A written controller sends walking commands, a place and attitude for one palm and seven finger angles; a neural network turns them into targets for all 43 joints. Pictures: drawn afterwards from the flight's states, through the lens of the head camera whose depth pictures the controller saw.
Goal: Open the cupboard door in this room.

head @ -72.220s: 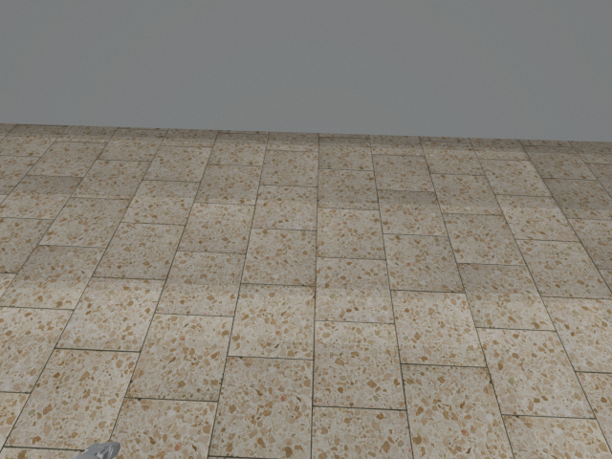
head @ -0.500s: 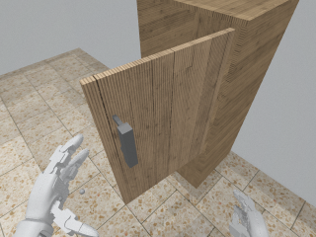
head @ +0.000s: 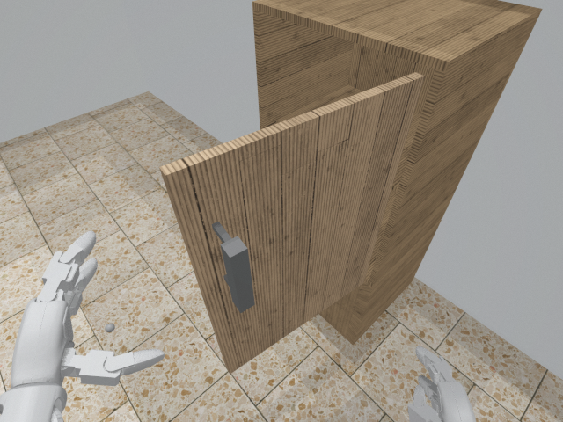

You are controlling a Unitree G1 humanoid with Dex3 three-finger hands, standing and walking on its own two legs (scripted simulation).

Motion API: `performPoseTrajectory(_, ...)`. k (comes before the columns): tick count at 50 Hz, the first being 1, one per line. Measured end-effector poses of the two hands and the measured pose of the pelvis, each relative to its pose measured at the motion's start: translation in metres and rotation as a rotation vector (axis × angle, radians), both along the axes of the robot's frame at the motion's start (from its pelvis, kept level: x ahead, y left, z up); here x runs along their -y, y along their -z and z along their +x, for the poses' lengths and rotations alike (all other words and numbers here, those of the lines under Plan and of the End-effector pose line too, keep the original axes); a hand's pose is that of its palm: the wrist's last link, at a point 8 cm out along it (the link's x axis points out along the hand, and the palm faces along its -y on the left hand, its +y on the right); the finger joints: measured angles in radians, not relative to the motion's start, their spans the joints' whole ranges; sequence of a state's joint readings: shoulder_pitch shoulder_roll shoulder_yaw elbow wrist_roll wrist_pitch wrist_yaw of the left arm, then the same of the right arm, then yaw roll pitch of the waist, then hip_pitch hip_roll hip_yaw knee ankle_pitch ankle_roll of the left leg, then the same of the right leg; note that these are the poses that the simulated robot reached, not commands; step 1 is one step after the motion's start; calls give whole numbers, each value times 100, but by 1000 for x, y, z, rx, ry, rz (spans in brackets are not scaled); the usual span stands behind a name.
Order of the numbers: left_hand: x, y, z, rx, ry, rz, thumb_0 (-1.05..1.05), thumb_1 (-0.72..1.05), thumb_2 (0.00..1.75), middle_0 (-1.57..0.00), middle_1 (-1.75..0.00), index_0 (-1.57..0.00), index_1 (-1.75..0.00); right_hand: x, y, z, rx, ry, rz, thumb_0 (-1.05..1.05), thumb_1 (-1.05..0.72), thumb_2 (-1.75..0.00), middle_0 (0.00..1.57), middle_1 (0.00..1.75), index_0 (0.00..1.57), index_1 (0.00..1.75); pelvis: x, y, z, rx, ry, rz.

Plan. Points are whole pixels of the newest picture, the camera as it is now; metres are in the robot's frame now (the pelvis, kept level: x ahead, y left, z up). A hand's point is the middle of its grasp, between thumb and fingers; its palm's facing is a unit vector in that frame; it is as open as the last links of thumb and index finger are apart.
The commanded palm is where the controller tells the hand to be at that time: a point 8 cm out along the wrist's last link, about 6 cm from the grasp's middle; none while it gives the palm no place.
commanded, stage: draw the hand back to the body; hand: left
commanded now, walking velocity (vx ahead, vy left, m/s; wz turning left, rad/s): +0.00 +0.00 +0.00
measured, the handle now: (231, 267) +0.30 +0.11 +0.08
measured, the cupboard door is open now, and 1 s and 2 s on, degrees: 82 82 82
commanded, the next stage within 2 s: step back with the hand held close in 0.84 s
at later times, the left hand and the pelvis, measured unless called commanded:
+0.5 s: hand (80, 275) +0.22 +0.26 +0.16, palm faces +0.44 -0.80 -0.40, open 8.7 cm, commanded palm +0.17 +0.29 +0.17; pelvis +0.02 +0.00 +0.01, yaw -1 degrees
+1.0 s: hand (80, 287) +0.20 +0.25 +0.16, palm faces +0.44 -0.81 -0.38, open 7.4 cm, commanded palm +0.15 +0.29 +0.18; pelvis +0.01 -0.01 +0.01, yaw -1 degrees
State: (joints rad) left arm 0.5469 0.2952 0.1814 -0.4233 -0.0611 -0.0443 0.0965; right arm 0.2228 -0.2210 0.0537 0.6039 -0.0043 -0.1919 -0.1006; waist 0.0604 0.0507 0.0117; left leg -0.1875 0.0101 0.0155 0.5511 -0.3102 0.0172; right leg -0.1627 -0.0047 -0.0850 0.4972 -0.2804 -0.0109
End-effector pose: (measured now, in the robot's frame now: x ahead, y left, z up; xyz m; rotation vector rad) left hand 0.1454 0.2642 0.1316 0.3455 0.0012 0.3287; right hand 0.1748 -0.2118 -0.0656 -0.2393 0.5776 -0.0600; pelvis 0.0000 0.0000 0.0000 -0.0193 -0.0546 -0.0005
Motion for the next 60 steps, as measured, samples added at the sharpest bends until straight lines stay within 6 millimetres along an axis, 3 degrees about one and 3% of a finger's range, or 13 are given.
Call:
performPoseTrajectory(17,-19,-32,26,72,-63,99,1,39,68,-19,-30,-19,-30,4,1,21,-71,11,12,2,-91,-90,21,30,20,30,-1,-8,21,19,18,10)
performPoseTrajectory(25,-27,-48,29,120,-92,136,1,66,80,-20,-30,-20,-30,10,2,25,-83,22,19,2,-91,-90,21,30,20,30,3,-9,24,20,21,11)
performPoseTrajectory(30,-26,-47,28,121,-107,123,1,79,85,-21,-30,-20,-30,14,3,22,-93,27,21,2,-91,-90,21,30,20,30,5,-9,22,23,22,11)
performPoseTrajectory(48,-19,-44,15,124,-92,111,2,89,90,-21,-30,-21,-30,22,4,2,-95,48,20,2,-91,-90,20,30,20,30,11,-10,9,41,24,10)
performPoseTrajectory(54,-26,-57,16,167,-76,182,2,89,90,-21,-30,-21,-30,22,3,-5,-111,62,23,2,-91,-90,21,30,20,30,10,-9,0,-2,21,0)
performPoseTrajectory(60,-23,-45,13,85,2,202,2,89,90,-21,-30,-21,-30,29,3,-22,-135,132,1,1,-91,-90,21,30,20,30,0,-8,-11,-42,41,7)
